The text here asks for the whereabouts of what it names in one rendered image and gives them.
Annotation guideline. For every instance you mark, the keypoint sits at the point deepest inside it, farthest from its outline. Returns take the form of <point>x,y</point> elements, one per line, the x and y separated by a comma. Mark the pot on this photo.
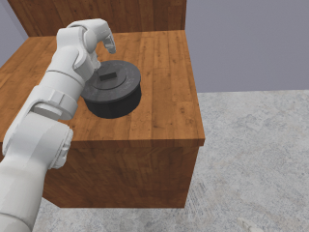
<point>116,109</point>

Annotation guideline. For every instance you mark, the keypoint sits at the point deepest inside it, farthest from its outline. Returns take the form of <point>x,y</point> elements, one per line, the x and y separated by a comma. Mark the table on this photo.
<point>143,160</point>

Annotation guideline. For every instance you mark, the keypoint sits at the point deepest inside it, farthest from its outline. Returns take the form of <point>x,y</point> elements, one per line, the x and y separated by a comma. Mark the lid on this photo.
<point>113,89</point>

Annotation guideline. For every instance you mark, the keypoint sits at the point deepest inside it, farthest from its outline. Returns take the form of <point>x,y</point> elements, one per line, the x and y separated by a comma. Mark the robot left hand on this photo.
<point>103,33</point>

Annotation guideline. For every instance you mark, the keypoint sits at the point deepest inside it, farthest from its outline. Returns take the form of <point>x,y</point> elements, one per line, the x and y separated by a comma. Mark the left robot upper arm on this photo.
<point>39,144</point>

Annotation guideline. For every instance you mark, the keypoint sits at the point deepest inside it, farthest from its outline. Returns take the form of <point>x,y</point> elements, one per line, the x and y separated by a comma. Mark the robot left forearm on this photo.
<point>64,80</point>

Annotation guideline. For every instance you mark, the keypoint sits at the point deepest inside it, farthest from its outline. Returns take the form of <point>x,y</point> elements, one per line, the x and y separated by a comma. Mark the robot right hand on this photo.
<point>248,225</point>

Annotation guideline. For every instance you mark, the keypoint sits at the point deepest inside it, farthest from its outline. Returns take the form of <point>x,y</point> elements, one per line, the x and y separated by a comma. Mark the knob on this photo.
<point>106,72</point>

